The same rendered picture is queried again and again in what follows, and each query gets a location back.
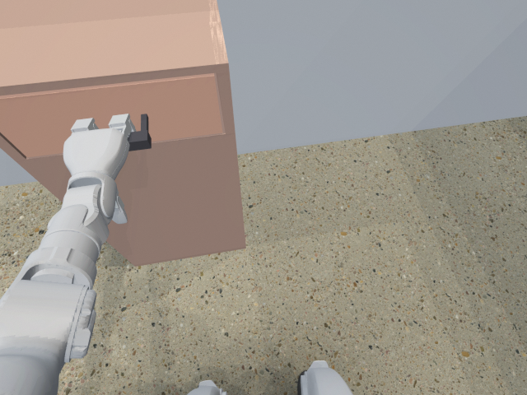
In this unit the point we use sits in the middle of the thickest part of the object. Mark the drawer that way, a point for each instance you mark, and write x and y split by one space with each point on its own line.
39 123

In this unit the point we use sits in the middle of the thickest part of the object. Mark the cabinet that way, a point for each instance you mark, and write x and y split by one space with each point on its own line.
182 197

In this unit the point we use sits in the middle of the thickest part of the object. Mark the robot left upper arm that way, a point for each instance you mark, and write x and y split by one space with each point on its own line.
43 325

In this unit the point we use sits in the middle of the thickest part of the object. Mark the right robot thigh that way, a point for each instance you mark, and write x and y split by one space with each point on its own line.
323 381

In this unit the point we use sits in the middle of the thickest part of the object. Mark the handle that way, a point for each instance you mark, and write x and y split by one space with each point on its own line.
140 140

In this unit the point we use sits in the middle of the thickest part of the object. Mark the robot right shin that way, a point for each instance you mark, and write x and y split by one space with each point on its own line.
318 364

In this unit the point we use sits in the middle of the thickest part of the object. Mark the left robot forearm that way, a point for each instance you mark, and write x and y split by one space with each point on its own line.
70 247

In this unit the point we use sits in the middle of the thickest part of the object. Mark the robot left hand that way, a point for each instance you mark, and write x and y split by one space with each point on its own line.
90 149

